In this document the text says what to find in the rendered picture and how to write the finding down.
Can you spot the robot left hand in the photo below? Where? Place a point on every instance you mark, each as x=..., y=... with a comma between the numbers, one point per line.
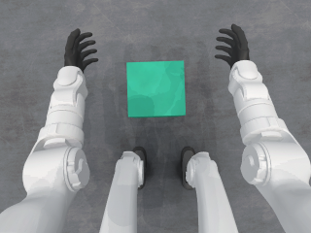
x=73, y=50

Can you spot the robot right shin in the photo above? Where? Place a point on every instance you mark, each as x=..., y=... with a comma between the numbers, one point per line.
x=200, y=154

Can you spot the left robot upper arm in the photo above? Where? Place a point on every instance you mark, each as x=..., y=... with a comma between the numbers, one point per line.
x=52, y=179

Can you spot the robot left thigh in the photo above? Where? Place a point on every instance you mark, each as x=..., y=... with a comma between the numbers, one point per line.
x=120, y=215

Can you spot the robot right forearm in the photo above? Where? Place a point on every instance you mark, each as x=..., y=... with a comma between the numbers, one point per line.
x=254, y=107

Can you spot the right robot upper arm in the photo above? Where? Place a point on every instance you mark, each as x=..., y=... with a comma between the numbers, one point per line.
x=281, y=173

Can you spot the carton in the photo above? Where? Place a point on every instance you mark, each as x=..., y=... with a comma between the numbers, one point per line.
x=156, y=89

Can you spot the robot right hand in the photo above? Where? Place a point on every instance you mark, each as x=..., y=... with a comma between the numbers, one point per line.
x=239, y=45

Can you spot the robot left forearm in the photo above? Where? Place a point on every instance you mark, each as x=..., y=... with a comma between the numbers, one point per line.
x=66, y=113

